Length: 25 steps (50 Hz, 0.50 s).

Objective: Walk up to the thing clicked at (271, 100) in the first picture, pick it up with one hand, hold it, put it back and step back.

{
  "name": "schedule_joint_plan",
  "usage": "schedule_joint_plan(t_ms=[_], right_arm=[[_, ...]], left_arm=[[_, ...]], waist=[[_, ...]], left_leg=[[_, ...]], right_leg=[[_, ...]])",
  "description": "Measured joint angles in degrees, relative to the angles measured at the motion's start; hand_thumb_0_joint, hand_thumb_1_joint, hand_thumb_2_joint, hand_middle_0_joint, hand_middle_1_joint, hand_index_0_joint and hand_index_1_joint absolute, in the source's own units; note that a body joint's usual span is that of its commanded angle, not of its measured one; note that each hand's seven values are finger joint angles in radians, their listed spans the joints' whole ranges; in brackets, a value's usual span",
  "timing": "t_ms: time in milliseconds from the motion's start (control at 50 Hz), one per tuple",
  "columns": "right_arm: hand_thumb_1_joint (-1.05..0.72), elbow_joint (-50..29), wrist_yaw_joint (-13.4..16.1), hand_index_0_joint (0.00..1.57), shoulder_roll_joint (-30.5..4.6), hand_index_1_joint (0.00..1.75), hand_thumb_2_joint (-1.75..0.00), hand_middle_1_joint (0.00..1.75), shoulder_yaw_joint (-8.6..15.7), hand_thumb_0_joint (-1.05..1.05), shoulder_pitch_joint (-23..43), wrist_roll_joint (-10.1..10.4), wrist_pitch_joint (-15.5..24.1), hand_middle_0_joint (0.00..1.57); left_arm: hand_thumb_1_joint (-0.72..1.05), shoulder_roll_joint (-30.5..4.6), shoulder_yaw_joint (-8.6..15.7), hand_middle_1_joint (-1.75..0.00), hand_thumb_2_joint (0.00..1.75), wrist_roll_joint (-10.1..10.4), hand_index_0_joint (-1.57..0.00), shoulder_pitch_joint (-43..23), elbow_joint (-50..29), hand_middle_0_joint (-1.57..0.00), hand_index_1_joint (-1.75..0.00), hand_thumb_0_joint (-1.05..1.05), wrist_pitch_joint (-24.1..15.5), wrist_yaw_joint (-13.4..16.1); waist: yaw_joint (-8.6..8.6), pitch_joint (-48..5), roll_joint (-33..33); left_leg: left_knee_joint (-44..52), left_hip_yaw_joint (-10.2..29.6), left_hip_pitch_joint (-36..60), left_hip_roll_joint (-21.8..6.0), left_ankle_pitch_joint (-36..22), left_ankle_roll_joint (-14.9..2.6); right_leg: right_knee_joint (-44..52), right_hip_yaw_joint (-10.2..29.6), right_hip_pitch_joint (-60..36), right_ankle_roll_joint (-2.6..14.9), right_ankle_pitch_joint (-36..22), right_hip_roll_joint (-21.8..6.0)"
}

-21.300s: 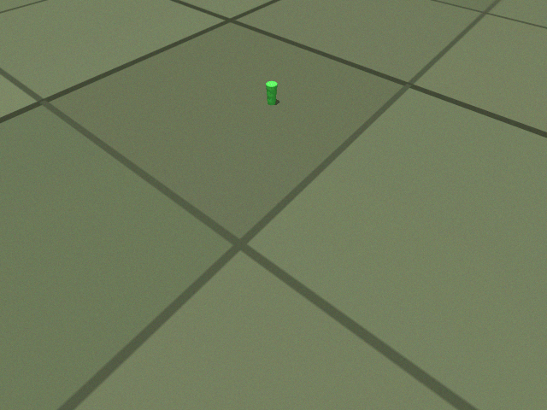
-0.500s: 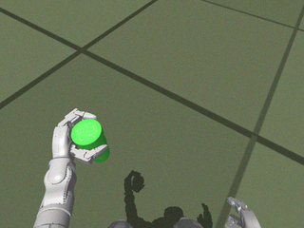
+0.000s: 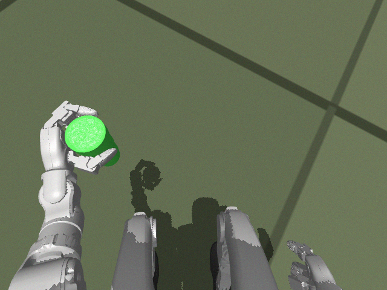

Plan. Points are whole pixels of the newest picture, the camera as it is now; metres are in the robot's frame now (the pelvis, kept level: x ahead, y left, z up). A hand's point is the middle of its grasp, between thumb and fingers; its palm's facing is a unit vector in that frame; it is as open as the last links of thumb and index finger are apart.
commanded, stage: crouch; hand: left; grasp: from the side
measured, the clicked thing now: (98, 146) +0.40 +0.19 -0.05
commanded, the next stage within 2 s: lower in 1.22 s
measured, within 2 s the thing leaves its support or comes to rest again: neither
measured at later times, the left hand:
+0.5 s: hand (109, 160) +0.43 +0.21 -0.22, palm faces +0.15 -0.99 -0.03, open 10.1 cm
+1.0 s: hand (115, 164) +0.45 +0.22 -0.31, palm faces +0.14 -0.99 -0.03, open 10.1 cm
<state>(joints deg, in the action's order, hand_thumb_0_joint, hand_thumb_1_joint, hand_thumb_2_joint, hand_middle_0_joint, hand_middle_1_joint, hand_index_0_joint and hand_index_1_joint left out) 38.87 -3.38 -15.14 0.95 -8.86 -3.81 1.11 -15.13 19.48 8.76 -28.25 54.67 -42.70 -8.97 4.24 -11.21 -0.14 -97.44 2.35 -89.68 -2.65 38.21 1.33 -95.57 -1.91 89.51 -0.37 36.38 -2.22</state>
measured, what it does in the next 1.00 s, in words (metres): lowers itself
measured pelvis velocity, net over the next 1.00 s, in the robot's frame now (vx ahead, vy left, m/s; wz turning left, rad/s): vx -0.05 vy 0.01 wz -0.11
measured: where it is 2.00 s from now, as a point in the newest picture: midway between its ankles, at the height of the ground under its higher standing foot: (185, 288)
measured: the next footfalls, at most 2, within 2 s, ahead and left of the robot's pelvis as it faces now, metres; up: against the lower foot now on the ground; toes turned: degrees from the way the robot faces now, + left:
none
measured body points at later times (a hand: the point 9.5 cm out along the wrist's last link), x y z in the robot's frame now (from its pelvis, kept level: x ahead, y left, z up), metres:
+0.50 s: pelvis -0.05 +0.01 -0.18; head +0.16 +0.05 +0.22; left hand +0.42 +0.27 -0.21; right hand +0.04 -0.27 -0.30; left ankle +0.05 +0.13 -0.52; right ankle +0.06 -0.13 -0.52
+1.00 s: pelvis -0.05 +0.01 -0.24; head +0.18 +0.07 +0.14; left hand +0.43 +0.27 -0.31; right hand +0.02 -0.28 -0.33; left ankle +0.05 +0.13 -0.52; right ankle +0.06 -0.13 -0.52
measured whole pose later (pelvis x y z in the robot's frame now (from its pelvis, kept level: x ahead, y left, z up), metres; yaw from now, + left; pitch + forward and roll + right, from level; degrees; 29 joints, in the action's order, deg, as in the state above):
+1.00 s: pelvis -0.05 +0.01 -0.24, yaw -6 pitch +26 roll -9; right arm 39.6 -7.4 -18.6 -9.6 -3.6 -11.0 -2.1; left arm -32.8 30.6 2.4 -43.4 69.5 -46.2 -8.1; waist 12.5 3.1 3.8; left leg -142.5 10.2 -130.1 -0.9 39.4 1.2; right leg -135.2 -5.3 126.6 -1.9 35.2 -1.3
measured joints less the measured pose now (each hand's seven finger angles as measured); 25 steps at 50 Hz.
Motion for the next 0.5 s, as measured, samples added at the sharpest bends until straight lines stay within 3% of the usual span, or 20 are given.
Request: schedule_joint_plan(t_ms=[260, 500], right_arm=[[-0.92, 1.2, -1.6, 0.21, 0.4, 0.3, -0.91, 0.3, -1.9, 0.0, 2.7, -2.2, 0.0, 0.2], [-0.93, 2.6, -2.4, 0.21, -0.6, 0.3, -0.92, 0.3, -3.8, 0.0, 2.9, -3.7, -1.0, 0.2]], left_arm=[[-0.46, -4.7, 5.0, -1.13, 1.07, -3.4, -0.75, -9.5, 9.1, -0.78, -1.15, -0.02, -2.5, -0.1], [-0.47, -10.2, 8.1, -1.12, 1.08, -5.5, -0.76, -15.2, 13.7, -0.79, -1.15, -0.02, -2.5, 0.4]], waist=[[2.15, 1.9, 0.7], [4.8, 6.4, 1.6]], left_leg=[[-19.1, 1.6, -21.0, 0.7, 1.4, 0.07], [-32.9, 3.1, -33.0, 1.2, 1.0, -0.18]], right_leg=[[-18.5, 0.0, 20.6, 0.05, 1.1, -0.3], [-31.0, -0.2, 31.8, -0.52, 0.1, -0.1]])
